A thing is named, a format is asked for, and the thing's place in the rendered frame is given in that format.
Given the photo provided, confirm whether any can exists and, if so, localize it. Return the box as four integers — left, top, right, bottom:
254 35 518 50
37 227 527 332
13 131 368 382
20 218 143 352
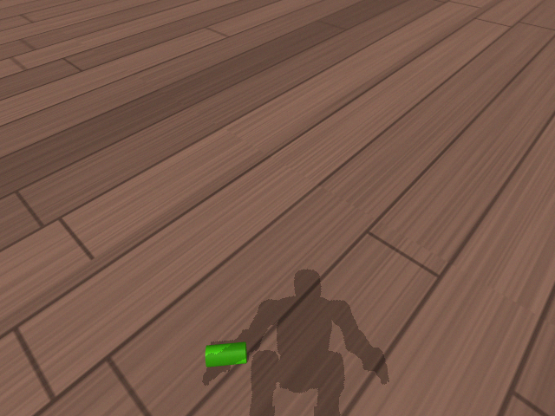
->
206 342 247 367

